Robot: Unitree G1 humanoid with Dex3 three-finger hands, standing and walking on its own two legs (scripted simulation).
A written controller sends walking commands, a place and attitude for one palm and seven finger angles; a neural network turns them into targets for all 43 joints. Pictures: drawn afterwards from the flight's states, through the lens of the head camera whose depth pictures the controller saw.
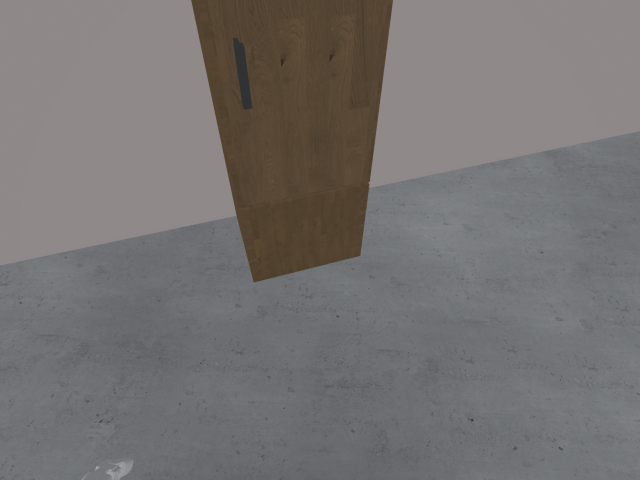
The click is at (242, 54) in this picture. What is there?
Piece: cupboard door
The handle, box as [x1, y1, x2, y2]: [233, 38, 251, 109]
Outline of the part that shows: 233,38 242,104 244,109 251,108 243,45 238,41 237,38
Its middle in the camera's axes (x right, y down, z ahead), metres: -0.19 -0.38 +0.89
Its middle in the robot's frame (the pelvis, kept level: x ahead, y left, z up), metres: +0.93 +0.23 +0.08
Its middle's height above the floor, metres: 0.85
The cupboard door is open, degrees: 0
